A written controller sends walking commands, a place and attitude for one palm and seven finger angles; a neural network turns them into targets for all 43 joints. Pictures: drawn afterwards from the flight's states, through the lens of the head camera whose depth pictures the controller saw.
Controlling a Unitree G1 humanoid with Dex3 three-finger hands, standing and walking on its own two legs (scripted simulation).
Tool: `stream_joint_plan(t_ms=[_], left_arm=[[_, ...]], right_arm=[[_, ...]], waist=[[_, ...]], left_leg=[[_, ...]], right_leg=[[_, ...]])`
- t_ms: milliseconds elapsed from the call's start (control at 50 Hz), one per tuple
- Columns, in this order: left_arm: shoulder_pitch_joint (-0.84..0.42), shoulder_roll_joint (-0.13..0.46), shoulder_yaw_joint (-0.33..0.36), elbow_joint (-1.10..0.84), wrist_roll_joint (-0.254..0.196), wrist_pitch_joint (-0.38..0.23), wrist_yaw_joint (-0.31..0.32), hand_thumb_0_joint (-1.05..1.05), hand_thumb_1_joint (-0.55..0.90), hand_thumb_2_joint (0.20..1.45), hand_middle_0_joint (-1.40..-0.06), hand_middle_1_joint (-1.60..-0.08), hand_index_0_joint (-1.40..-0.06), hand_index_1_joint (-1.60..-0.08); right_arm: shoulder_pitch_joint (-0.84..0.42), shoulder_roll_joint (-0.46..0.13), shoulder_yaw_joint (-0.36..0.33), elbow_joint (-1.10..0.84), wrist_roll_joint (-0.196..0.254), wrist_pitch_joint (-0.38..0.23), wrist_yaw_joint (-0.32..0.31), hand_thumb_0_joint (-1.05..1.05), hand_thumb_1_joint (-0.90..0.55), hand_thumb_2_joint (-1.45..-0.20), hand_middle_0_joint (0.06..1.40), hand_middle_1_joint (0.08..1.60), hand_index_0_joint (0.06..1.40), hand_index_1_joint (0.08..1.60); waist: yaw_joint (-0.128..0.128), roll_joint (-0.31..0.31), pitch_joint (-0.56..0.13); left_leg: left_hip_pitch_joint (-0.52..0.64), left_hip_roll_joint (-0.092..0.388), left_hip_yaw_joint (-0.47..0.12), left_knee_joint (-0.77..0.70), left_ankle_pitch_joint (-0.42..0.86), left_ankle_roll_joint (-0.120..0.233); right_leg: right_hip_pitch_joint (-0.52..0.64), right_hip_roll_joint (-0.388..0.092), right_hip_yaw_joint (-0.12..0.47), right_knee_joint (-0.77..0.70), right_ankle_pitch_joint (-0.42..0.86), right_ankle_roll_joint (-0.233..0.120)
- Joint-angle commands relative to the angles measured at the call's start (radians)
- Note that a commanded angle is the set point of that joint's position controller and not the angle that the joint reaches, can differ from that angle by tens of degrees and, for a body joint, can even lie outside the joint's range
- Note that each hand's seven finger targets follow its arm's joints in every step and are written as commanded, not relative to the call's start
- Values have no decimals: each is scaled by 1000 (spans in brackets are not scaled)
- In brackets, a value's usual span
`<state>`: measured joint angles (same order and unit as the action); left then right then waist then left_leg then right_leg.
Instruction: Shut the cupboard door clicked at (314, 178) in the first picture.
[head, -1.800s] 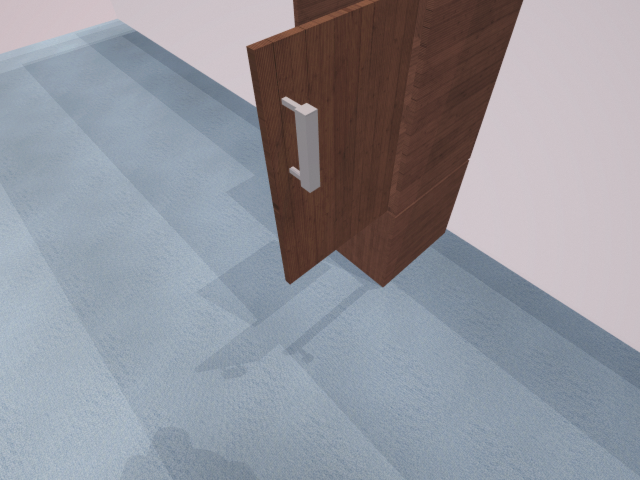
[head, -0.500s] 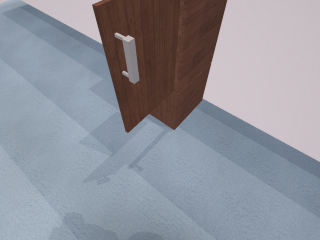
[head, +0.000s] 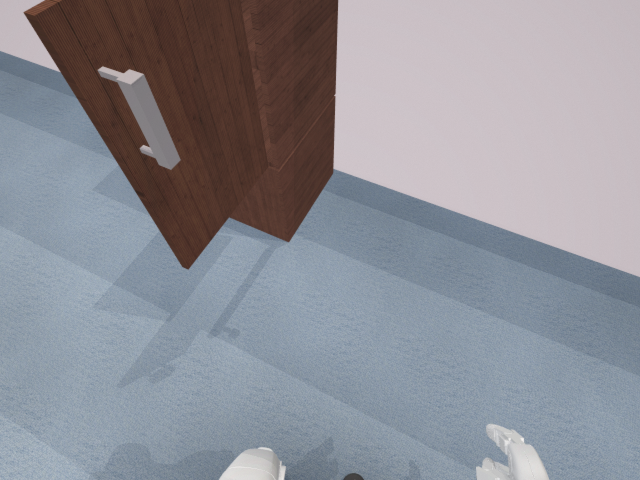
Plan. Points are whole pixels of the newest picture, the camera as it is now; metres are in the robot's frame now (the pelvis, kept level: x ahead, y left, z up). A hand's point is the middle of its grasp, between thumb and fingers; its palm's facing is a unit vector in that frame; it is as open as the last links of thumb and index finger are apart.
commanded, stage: walk around to get in front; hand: left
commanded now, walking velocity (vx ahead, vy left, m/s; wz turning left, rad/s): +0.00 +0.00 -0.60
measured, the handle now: (140, 120) +0.56 +0.34 +0.07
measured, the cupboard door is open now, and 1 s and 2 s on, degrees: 90 90 90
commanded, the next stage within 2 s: none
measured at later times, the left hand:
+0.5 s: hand (204, 450) +0.15 +0.19 -0.17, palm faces -0.30 -0.90 -0.30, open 7.4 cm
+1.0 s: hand (255, 406) +0.22 +0.13 -0.17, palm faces -0.55 -0.80 -0.22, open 7.4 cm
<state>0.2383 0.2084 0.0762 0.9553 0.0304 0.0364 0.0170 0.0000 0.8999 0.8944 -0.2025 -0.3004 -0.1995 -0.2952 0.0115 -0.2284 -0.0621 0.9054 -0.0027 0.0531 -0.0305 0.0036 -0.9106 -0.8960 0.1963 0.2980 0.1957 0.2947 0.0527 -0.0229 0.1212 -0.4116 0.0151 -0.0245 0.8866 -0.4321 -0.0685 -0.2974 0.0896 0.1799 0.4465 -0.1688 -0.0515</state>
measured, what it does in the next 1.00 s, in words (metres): steps on the spot, turning right: left foot, then right foot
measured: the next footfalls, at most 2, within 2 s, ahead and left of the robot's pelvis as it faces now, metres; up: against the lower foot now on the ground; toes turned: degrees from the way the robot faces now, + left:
left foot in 0.12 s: +0.04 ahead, +0.16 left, +0.00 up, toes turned -6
right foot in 0.46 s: -0.02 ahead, -0.12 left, +0.00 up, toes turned -19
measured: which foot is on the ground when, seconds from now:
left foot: up 0.00-0.10, down 0.12-0.46, up 0.48-0.78, down 0.80-1.00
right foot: down 0.00-0.12, up 0.14-0.44, down 0.46-0.78, up 0.80-1.00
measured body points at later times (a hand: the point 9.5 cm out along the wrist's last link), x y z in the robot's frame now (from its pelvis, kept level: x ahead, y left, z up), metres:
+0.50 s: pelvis -0.01 +0.00 -0.02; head +0.05 -0.03 +0.42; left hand +0.17 +0.24 -0.15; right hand -0.05 -0.27 -0.17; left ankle -0.01 +0.16 -0.72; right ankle -0.06 -0.11 -0.75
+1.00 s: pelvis +0.01 +0.01 +0.00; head +0.07 -0.01 +0.44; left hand +0.25 +0.17 -0.15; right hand -0.08 -0.23 -0.14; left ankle +0.08 +0.12 -0.74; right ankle -0.10 -0.08 -0.68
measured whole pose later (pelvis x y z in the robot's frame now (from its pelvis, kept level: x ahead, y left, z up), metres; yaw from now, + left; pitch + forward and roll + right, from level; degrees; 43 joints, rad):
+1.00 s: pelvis +0.01 +0.01 +0.00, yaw -36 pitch +2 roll -2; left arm 0.12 0.26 0.09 0.88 0.02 0.07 -0.04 0.00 0.91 0.89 -0.20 -0.30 -0.19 -0.29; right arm 0.22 -0.20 -0.02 0.89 -0.04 0.01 -0.03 0.00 -0.91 -0.90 0.20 0.30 0.20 0.30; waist 0.01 0.00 0.11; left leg -0.27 0.13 0.12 0.50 -0.26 -0.02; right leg -0.45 -0.01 -0.03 0.99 -0.48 0.06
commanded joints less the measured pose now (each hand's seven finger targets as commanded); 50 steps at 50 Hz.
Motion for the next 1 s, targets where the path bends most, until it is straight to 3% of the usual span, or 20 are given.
stream_joint_plan(t_ms=[0,60,100,120,160,220,340,400,420,440,460,560,660,720,740,760,780,820,880,980], left_arm=[[19,220,57,-67,3,-10,8,0,900,900,-200,-300,-200,-300],[-53,195,45,-94,-12,-2,0,0,900,900,-200,-300,-200,-300],[-69,133,32,-136,-21,-3,-19,0,900,900,-200,-300,-200,-300],[-112,173,40,-142,-9,-1,-26,0,900,900,-200,-300,-200,-300],[-58,152,55,-113,3,7,-42,0,900,900,-200,-300,-200,-300],[-67,129,43,-127,-6,19,-54,0,900,900,-200,-300,-200,-300],[-124,110,17,-147,-13,5,-64,0,900,900,-200,-300,-200,-300],[-21,152,27,-112,-15,-7,-58,0,900,900,-200,-300,-200,-300],[45,245,44,-92,-4,-20,-46,0,900,900,-200,-300,-200,-300],[103,355,65,-70,-3,-25,-25,0,900,900,-200,-300,-200,-300],[130,350,65,-61,-13,-23,-10,0,900,900,-200,-300,-200,-300],[-25,242,42,-106,-9,-21,9,0,900,900,-200,-300,-200,-300],[-62,258,44,-116,-2,-11,-3,0,900,900,-200,-300,-200,-300],[-117,233,40,-124,-9,-3,-7,0,900,900,-200,-300,-200,-300],[-116,186,30,-140,-18,2,-11,0,900,900,-200,-300,-200,-300],[-84,116,17,-156,-30,8,-20,0,900,900,-200,-300,-200,-300],[-104,143,18,-167,-20,4,-23,0,900,900,-200,-300,-200,-300],[-124,150,35,-159,-4,4,-40,0,900,900,-200,-300,-200,-300],[-104,111,29,-139,-9,14,-57,0,900,900,-200,-300,-200,-300],[-148,93,13,-157,-12,7,-64,0,900,900,-200,-300,-200,-300]], right_arm=[[40,-78,-15,-72,10,-28,-8,0,-900,-900,200,300,200,300],[166,-115,-22,-32,9,-42,-19,0,-900,-900,200,300,200,300],[188,-266,-46,-59,-19,-53,-29,0,-900,-900,200,300,200,300],[163,-252,-35,-70,-27,-49,-32,0,-900,-900,200,300,200,300],[84,-192,-20,-103,-36,-58,-25,0,-900,-900,200,300,200,300],[96,-161,-12,-105,-36,-58,-27,0,-900,-900,200,300,200,300],[220,-222,-34,-64,-33,-51,-12,0,-900,-900,200,300,200,300],[192,-226,-40,-73,-21,-45,-3,0,-900,-900,200,300,200,300],[193,-172,-33,-93,-7,-43,2,0,-900,-900,200,300,200,300],[121,-100,-7,-144,-3,-42,6,0,-900,-900,200,300,200,300],[121,-128,-3,-136,-1,-31,-4,0,-900,-900,200,300,200,300],[123,-103,-6,-90,1,-29,3,0,-900,-900,200,300,200,300],[141,-85,-9,-81,2,-28,7,0,-900,-900,200,300,200,300],[243,-99,-12,-54,3,-41,-3,0,-900,-900,200,300,200,300],[281,-149,-19,-40,-3,-52,-10,0,-900,-900,200,300,200,300],[296,-260,-38,-48,-24,-63,-13,0,-900,-900,200,300,200,300],[307,-283,-40,-60,-27,-61,-16,0,-900,-900,200,300,200,300],[239,-229,-24,-83,-38,-69,-17,0,-900,-900,200,300,200,300],[186,-189,-13,-94,-35,-65,-21,0,-900,-900,200,300,200,300],[270,-206,-28,-60,-34,-57,-11,0,-900,-900,200,300,200,300]], waist=[[-20,-148,-184],[-89,-50,-198],[-102,356,-174],[-97,220,-116],[-27,156,-117],[-26,231,-104],[-82,259,-172],[-21,194,-190],[6,-48,-229],[49,-326,-220],[60,-295,-236],[-27,-139,-216],[-40,-136,-159],[-102,-135,-164],[-113,12,-178],[-108,328,-177],[-113,344,-181],[-77,169,-131],[-47,234,-137],[-93,236,-189]], left_leg=[[41,-11,-15,-169,-16,18],[380,25,-14,-487,174,38],[415,466,-443,-678,189,198],[273,486,-407,-657,296,260],[182,356,-228,-616,369,242],[242,269,-48,-545,538,190],[322,296,41,-451,662,171],[201,271,100,-293,562,96],[22,178,182,-82,320,27],[-187,47,167,153,-235,-12],[-211,79,24,263,-230,6],[-117,71,43,161,-38,-21],[30,17,76,-90,16,-10],[231,9,73,-350,177,3],[344,98,-9,-489,185,30],[398,375,-330,-617,195,130],[324,500,-411,-639,260,220],[219,426,-299,-620,395,246],[259,310,-30,-541,557,186],[340,319,61,-481,615,175]], right_leg=[[149,-257,329,-70,333,-133],[-104,-158,256,2,83,-28],[-335,6,-78,422,-448,87],[-299,-47,-66,589,-426,98],[-259,-65,-107,741,-311,112],[-280,-88,-154,700,-274,124],[-98,-75,-275,326,-272,95],[154,-87,-263,40,-23,57],[338,-264,-26,-73,240,-8],[364,-491,288,-85,622,-129],[347,-493,257,-72,587,-186],[238,-323,102,-6,576,-145],[96,-290,163,-33,343,-130],[-33,-238,168,19,201,-60],[-136,-158,109,100,52,-11],[-288,-11,-48,338,-312,59],[-266,-45,-107,561,-477,77],[-257,-87,-116,735,-387,93],[-242,-114,-180,687,-313,112],[-129,-95,-266,385,-308,100]])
